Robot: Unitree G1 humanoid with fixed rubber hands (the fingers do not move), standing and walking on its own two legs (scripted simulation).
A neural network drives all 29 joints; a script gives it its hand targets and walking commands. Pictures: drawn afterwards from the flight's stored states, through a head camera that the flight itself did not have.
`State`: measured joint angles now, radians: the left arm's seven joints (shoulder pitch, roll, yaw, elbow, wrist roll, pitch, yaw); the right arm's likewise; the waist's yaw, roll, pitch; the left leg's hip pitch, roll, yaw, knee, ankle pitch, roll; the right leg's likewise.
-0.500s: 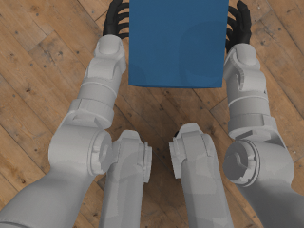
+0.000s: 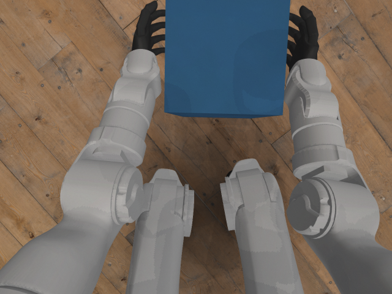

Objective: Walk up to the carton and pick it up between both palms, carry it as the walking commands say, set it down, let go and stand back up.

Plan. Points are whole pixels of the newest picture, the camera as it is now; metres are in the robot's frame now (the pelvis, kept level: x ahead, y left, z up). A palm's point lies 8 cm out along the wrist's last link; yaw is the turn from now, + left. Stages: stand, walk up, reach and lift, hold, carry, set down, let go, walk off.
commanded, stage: set down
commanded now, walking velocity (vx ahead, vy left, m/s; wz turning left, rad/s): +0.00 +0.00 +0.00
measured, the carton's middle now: (221, 51) +0.53 -0.07 -0.22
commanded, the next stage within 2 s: none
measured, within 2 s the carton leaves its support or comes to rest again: rests again in 0.74 s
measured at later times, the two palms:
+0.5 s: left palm (146, 56) +0.52 +0.07 -0.17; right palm (297, 66) +0.48 -0.20 -0.16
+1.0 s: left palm (148, 57) +0.52 +0.07 -0.18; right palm (296, 68) +0.48 -0.20 -0.17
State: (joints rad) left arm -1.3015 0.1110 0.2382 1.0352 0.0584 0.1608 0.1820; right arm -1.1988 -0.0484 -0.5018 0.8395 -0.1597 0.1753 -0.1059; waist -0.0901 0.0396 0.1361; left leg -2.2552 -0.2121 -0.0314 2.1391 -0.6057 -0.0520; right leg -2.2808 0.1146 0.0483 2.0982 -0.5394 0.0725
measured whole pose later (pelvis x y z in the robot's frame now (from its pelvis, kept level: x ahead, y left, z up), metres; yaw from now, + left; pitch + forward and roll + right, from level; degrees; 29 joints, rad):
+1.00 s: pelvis +0.00 +0.00 -0.01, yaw -1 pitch +38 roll -1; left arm -1.33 0.13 0.22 1.10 0.08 0.12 0.15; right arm -1.21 -0.09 -0.47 0.94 -0.13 0.12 -0.09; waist -0.09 0.03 0.21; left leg -2.25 -0.18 -0.01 2.21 -0.63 -0.03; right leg -2.27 0.09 0.02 2.16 -0.56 0.06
